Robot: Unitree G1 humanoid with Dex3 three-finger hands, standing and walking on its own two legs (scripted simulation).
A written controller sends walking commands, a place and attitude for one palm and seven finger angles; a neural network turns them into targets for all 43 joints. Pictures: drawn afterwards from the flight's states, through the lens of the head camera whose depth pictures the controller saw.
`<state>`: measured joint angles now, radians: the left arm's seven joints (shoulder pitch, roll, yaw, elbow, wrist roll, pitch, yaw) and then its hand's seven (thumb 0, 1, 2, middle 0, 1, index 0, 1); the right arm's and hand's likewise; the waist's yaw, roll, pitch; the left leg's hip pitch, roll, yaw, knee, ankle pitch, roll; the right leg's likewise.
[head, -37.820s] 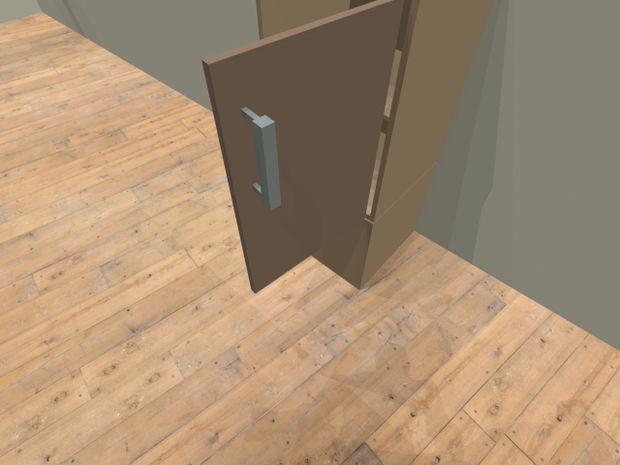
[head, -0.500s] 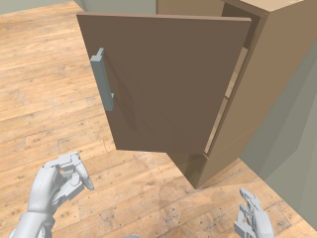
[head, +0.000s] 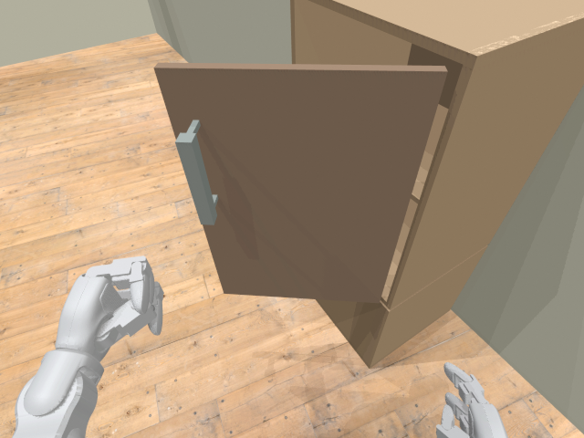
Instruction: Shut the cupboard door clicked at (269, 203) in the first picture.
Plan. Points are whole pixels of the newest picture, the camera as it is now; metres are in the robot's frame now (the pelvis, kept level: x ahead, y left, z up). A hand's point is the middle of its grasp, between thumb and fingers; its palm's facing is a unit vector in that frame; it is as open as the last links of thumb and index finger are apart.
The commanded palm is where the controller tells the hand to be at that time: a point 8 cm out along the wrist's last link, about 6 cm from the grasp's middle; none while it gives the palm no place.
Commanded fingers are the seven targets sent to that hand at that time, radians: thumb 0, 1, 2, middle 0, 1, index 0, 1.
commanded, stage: raise the hand and make a fist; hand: left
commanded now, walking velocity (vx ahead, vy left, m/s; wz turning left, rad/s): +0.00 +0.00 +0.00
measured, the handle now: (202, 174) +0.49 +0.20 +0.10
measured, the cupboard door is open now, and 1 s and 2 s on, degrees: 53 53 53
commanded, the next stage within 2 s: bring the fist close to the handle in 0.24 s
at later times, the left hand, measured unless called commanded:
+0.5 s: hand (145, 314) +0.23 +0.20 +0.10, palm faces +0.05 -1.00 -0.04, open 3.1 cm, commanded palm +0.22 +0.24 +0.11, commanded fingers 0.00 0.90 0.90 -1.30 -1.50 -1.30 -1.50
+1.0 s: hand (181, 245) +0.33 +0.18 +0.12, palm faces +0.02 -1.00 -0.04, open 3.1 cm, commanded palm +0.31 +0.22 +0.11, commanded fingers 0.00 0.90 0.90 -1.30 -1.50 -1.30 -1.50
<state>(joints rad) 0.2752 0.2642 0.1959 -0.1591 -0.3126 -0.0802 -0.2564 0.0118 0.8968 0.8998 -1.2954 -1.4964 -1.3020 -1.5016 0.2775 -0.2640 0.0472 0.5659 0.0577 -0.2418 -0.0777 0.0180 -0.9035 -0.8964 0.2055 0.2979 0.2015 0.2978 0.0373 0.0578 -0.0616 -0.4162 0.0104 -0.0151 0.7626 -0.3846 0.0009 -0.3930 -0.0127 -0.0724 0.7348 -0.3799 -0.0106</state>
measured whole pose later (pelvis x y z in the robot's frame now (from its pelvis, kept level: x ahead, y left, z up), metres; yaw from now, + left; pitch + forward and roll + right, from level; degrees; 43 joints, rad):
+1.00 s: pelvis -0.01 +0.01 +0.00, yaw -1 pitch +3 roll +0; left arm -0.17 0.26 0.18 0.25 -0.22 -0.10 -0.15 0.01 0.90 0.90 -1.30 -1.50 -1.30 -1.50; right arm 0.26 -0.26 0.04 0.63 0.05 -0.20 -0.06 0.02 -0.90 -0.90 0.21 0.30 0.20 0.30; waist 0.01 0.03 -0.03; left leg -0.41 0.00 0.01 0.71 -0.35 0.01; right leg -0.40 -0.02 -0.04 0.70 -0.34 0.00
